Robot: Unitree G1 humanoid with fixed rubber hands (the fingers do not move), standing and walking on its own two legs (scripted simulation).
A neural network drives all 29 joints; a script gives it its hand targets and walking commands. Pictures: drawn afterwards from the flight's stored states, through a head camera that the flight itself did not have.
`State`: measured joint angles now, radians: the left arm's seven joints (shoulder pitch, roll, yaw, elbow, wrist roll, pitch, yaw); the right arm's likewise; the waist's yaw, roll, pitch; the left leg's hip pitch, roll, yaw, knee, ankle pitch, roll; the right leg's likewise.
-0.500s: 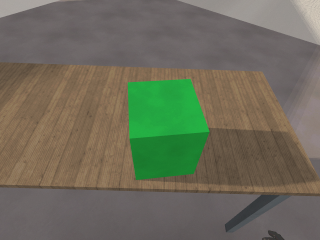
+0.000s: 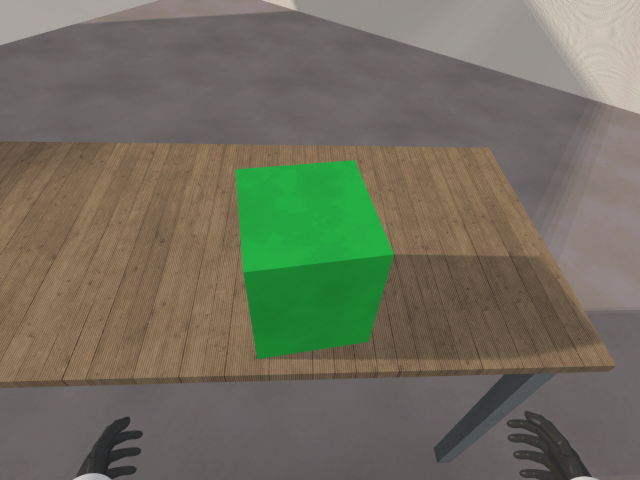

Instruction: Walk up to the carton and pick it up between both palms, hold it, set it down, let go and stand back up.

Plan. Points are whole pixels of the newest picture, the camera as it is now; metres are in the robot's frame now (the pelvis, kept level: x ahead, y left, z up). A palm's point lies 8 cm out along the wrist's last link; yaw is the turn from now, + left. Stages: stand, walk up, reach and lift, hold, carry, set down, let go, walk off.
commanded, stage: reach and lift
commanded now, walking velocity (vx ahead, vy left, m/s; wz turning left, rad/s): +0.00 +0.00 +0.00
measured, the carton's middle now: (305, 260) +0.41 +0.03 +0.04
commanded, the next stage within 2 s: none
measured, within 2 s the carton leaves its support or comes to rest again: neither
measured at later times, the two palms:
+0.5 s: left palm (111, 469) +0.15 +0.23 -0.01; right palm (553, 466) +0.16 -0.25 -0.01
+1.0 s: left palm (120, 432) +0.18 +0.22 +0.04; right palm (528, 428) +0.18 -0.21 +0.04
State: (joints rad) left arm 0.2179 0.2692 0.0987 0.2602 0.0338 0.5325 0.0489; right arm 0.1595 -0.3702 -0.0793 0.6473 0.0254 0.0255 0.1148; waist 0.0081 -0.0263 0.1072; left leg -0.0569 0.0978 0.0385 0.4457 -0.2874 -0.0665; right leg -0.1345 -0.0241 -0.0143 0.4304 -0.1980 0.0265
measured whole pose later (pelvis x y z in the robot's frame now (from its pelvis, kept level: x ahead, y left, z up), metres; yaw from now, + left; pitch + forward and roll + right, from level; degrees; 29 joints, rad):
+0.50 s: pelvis -0.01 +0.00 +0.01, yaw +0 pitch -6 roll +0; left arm 0.32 0.20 0.03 0.04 -0.05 0.41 0.09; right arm 0.37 -0.28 -0.09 0.13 0.04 0.15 0.08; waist 0.03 0.01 0.07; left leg 0.00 0.08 0.05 0.31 -0.21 -0.06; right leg -0.10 -0.03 0.01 0.35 -0.14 0.03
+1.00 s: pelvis +0.02 +0.01 +0.01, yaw -1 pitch -5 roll -1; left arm 0.48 0.13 -0.02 -0.29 -0.07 0.28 0.15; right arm 0.48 -0.23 -0.04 -0.11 0.19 0.06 0.03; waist 0.05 -0.01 0.06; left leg 0.04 0.09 0.07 0.26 -0.22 -0.06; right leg -0.04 -0.02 0.03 0.23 -0.12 0.03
